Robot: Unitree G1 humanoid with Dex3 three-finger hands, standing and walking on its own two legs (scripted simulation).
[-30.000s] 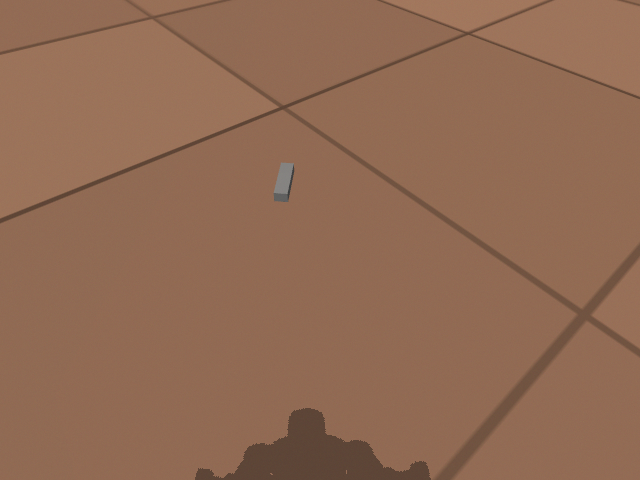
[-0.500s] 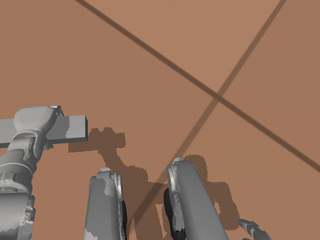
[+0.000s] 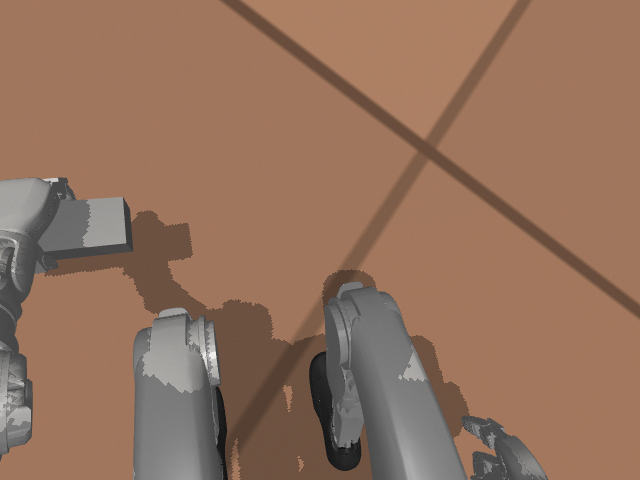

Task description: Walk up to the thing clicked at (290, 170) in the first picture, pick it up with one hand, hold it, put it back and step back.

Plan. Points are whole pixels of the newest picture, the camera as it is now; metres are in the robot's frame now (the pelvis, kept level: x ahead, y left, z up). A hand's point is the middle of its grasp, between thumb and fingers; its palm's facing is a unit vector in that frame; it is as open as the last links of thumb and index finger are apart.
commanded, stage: crouch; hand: left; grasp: from above
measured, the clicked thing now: (31, 233) +0.44 +0.31 -0.20
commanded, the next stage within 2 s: lower in 0.44 s
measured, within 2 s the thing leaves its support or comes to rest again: rests again in 1.66 s
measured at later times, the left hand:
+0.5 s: hand (48, 237) +0.44 +0.31 -0.23, palm faces -0.46 -0.06 -0.88, open 9.4 cm
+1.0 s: hand (65, 245) +0.44 +0.31 -0.28, palm faces -0.47 -0.09 -0.88, open 9.4 cm
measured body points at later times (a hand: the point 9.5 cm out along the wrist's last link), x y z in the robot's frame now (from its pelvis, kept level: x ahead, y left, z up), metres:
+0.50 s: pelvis +0.00 +0.00 -0.05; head +0.24 +0.07 +0.32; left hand +0.46 +0.31 -0.17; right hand +0.05 -0.28 -0.16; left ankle +0.07 +0.11 -0.36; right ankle +0.09 -0.12 -0.36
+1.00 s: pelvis +0.00 +0.00 -0.08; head +0.26 +0.08 +0.28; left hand +0.46 +0.31 -0.23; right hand +0.05 -0.28 -0.17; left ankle +0.07 +0.11 -0.36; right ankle +0.09 -0.12 -0.36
